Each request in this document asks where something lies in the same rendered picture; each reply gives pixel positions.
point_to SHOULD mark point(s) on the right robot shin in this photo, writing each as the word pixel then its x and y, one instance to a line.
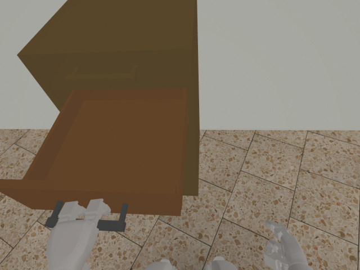
pixel 218 258

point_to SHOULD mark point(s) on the right robot hand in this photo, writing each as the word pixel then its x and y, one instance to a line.
pixel 279 256

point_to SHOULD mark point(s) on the handle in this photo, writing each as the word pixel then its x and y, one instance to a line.
pixel 103 225
pixel 82 79

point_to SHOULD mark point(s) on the left robot shin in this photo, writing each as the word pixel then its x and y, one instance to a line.
pixel 165 260

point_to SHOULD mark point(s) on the drawer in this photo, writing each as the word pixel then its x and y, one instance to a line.
pixel 125 146

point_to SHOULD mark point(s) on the robot shin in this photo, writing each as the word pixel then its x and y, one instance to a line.
pixel 165 260
pixel 218 258

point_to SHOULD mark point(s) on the cabinet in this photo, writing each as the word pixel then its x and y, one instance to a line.
pixel 155 39

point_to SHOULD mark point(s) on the left robot hand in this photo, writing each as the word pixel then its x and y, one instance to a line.
pixel 71 241

